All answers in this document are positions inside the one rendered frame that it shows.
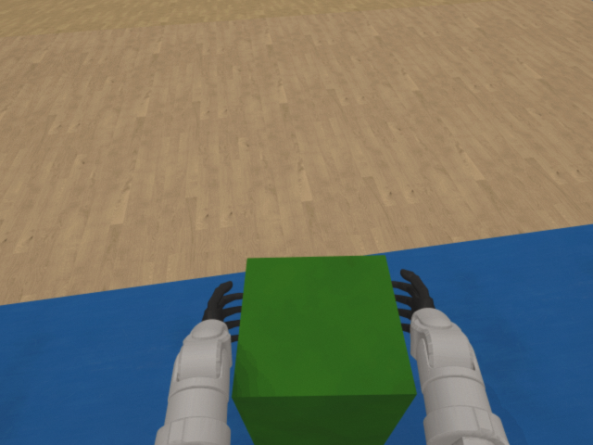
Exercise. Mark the robot right forearm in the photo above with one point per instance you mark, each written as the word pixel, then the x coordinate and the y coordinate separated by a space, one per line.
pixel 456 404

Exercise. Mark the left robot hand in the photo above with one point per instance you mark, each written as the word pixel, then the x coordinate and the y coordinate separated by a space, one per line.
pixel 217 302

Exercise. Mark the right robot hand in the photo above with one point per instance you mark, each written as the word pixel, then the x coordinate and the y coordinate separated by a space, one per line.
pixel 419 296

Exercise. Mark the carton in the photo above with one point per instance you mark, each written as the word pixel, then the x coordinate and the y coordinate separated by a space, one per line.
pixel 321 356

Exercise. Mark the robot left forearm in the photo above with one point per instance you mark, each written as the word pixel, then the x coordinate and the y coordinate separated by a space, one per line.
pixel 199 389

